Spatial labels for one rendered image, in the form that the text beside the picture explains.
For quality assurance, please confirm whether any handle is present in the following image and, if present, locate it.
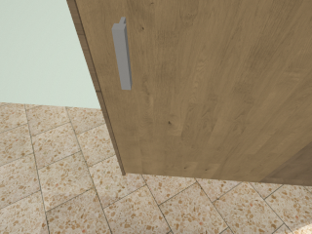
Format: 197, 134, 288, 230
111, 17, 133, 91

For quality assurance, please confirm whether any wardrobe door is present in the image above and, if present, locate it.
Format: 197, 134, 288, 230
266, 141, 312, 181
76, 0, 312, 183

